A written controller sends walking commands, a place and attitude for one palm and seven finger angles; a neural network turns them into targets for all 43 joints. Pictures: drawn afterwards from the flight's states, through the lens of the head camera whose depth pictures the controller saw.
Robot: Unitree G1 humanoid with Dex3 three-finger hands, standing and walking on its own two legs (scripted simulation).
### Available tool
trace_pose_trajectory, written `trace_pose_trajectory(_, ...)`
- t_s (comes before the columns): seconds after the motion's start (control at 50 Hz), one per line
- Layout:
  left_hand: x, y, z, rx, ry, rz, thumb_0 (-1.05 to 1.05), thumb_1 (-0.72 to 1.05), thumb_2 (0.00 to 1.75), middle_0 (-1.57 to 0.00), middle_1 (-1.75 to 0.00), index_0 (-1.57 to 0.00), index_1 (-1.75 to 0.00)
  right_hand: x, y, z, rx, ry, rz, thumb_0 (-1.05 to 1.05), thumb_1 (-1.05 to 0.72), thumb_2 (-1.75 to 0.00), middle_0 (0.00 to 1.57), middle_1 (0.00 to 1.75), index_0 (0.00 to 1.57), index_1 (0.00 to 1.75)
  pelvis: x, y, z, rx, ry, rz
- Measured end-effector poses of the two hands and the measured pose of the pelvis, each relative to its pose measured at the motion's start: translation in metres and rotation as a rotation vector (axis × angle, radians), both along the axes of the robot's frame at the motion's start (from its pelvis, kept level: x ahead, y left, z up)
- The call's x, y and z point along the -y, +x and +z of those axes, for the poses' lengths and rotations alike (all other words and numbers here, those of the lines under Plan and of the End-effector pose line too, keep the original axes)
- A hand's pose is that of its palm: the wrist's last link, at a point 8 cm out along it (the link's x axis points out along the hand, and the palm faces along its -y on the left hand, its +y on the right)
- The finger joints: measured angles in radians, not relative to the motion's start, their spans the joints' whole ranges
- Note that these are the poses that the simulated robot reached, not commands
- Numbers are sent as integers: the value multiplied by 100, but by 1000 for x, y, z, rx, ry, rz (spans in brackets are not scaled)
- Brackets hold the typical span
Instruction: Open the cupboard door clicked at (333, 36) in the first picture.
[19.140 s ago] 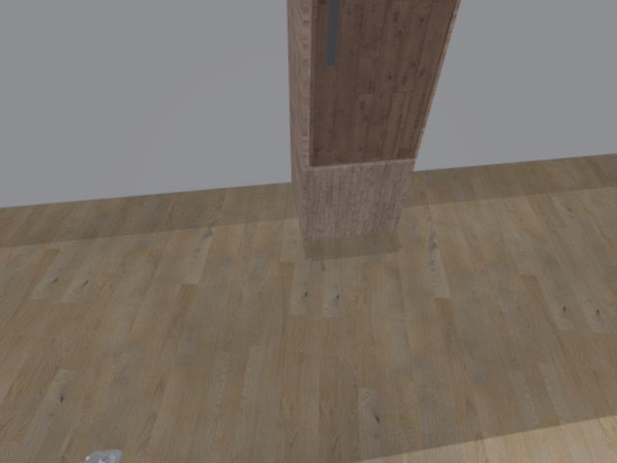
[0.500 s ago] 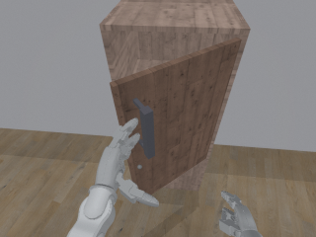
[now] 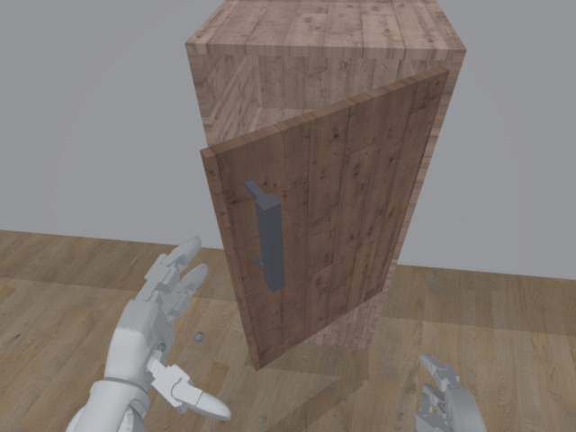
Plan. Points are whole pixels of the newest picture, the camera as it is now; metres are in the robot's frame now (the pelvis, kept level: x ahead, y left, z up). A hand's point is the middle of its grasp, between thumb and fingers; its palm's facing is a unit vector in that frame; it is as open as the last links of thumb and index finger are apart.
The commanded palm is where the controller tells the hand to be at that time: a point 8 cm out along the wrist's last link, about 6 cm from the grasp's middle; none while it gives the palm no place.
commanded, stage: slide the hand sideways off the handle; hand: left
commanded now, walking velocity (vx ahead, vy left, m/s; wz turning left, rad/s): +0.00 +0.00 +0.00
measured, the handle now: (264, 238) +0.33 +0.07 +0.13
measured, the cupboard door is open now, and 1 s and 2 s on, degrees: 40 40 40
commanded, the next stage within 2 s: draw the hand back to the body in 0.06 s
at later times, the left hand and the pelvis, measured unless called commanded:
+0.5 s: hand (165, 339) +0.18 +0.15 +0.14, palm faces -0.03 -1.00 -0.07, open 16.3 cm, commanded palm +0.14 +0.21 +0.15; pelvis -0.01 +0.01 +0.00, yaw +0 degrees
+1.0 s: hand (87, 327) +0.18 +0.23 +0.15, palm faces +0.33 -0.88 -0.34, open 13.4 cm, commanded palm +0.14 +0.27 +0.17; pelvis +0.00 +0.01 +0.01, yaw +0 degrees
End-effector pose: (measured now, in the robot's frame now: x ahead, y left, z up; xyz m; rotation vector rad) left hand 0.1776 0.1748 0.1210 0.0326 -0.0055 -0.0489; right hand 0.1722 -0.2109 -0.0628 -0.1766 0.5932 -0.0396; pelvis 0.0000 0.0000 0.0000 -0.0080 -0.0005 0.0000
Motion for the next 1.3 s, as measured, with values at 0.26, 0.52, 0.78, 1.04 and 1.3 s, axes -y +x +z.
trace_pose_trajectory(0.26, 2, -16, 4, 38, -2, -22, -2, -50, 30, -15, -30, -15, -30, -13, -4, 3, 71, 10, 24, 2, -91, -90, 20, 30, 20, 30, -8, -10, -4, 1, 0, 6)
trace_pose_trajectory(0.52, -30, -16, 20, 41, 41, 17, -2, -50, 30, -15, -30, -15, -30, -19, -3, 8, 79, 12, 28, 2, -90, -90, 20, 30, 20, 30, -10, -10, 0, 21, -5, 5)
trace_pose_trajectory(0.78, -69, -28, 34, 83, 222, 216, -2, -37, 35, -16, -30, -16, -30, -15, 4, 16, 85, -39, 27, 2, -90, -90, 20, 30, 20, 30, -10, -9, 6, 44, -7, 7)
trace_pose_trajectory(1.04, -97, -32, 47, 110, 351, 388, -1, 4, 53, -17, -30, -18, -30, -17, -2, 2, -35, -36, 21, 2, -90, -90, 20, 30, 20, 30, -12, -3, 16, 64, -2, 1)
trace_pose_trajectory(1.3, -124, -27, 63, 142, 415, 476, 0, 49, 72, -19, -30, -20, -30, -8, 8, 3, -56, -41, -14, 2, -90, -90, 20, 30, 20, 30, -12, 5, 19, 69, -3, -8)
